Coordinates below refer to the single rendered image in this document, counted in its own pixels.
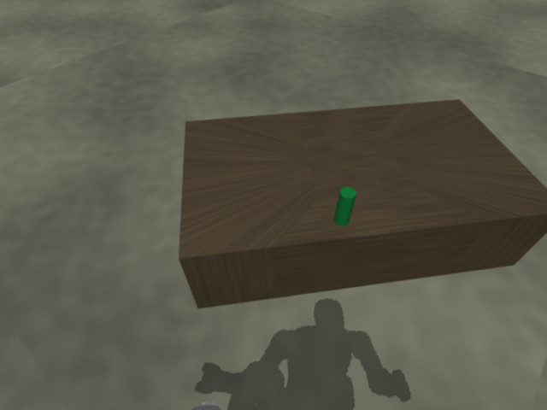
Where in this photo can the can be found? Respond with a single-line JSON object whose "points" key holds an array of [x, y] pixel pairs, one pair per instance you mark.
{"points": [[347, 196]]}

